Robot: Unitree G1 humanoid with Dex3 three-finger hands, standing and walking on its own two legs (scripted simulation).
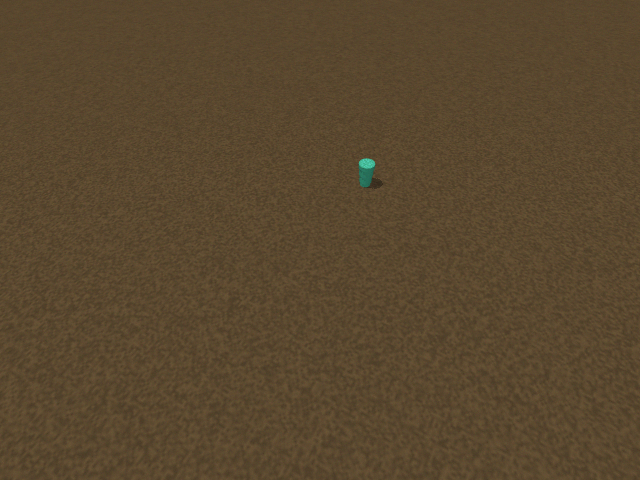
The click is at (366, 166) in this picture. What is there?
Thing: tapered cup
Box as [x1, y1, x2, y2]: [359, 158, 374, 186]
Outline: 371,159 365,158 359,161 359,181 362,186 368,186 371,180 374,168 374,162
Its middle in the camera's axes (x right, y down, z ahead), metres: +0.21 -0.33 +1.84
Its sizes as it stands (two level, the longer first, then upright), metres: 0.075 0.075 0.122
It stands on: the floor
